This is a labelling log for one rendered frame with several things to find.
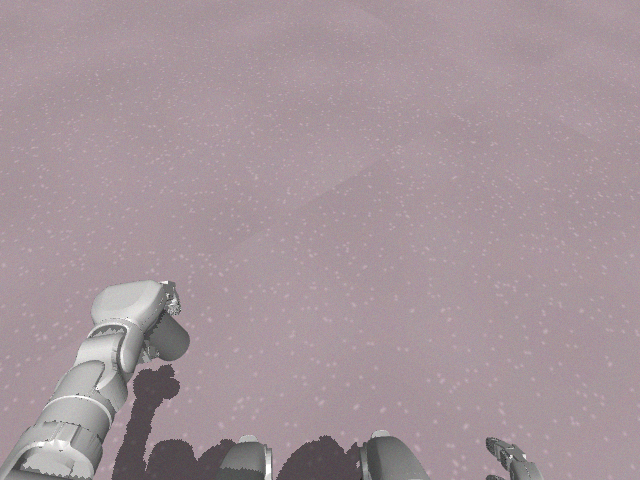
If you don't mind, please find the left robot arm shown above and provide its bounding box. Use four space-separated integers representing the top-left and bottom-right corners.
0 319 144 480

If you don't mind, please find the left robot hand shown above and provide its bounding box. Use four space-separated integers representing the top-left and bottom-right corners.
91 279 181 364

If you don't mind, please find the can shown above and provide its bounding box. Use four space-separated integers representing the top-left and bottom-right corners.
144 309 190 361

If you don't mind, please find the right robot hand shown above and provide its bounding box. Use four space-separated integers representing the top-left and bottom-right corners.
486 437 545 480

